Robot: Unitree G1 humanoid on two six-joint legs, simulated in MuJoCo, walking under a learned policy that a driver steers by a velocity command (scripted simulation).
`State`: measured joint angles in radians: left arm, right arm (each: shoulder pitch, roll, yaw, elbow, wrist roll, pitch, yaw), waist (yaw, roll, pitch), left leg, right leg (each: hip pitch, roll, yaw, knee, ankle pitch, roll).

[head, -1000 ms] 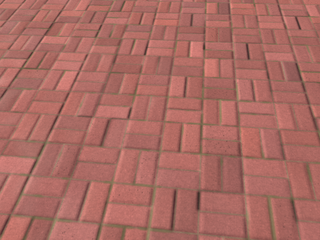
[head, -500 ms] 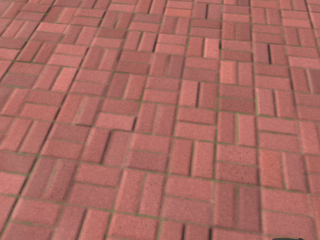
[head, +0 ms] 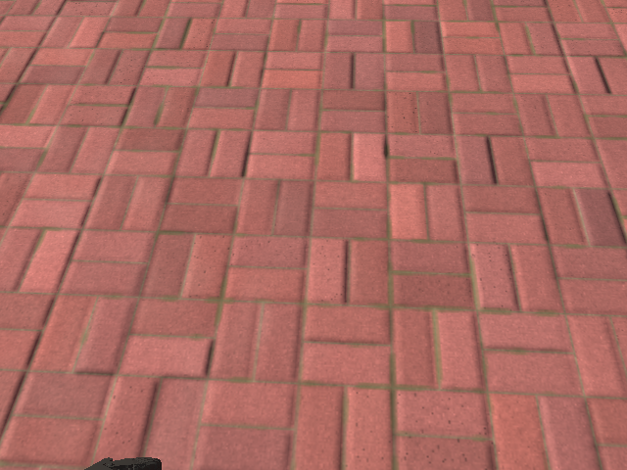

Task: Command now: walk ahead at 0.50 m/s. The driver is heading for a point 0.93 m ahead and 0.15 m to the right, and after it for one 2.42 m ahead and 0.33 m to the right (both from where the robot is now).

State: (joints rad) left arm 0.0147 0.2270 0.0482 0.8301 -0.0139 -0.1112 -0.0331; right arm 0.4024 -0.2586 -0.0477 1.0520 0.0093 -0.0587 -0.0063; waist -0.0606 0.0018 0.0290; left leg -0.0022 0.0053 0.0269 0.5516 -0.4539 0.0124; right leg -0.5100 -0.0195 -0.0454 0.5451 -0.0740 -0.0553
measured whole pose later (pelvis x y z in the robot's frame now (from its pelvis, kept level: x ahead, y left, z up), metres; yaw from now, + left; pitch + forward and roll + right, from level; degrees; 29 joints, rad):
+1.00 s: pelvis +0.54 +0.01 +0.01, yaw -16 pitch +1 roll +3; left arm 0.08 0.24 0.07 0.81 -0.02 -0.03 -0.04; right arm 0.31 -0.25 -0.08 0.98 0.00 -0.08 -0.02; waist -0.07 -0.03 0.02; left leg 0.09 0.00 0.28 0.24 -0.34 -0.02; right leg -0.64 -0.10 -0.03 0.68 -0.03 -0.06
